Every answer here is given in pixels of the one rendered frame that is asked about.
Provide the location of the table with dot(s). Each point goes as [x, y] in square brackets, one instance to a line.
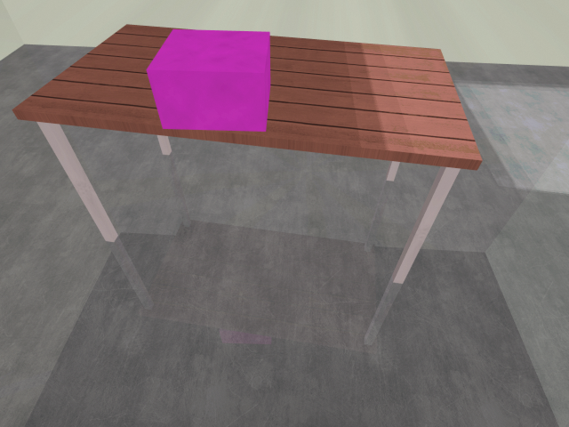
[378, 101]

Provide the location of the carton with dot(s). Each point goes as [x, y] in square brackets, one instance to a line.
[212, 80]

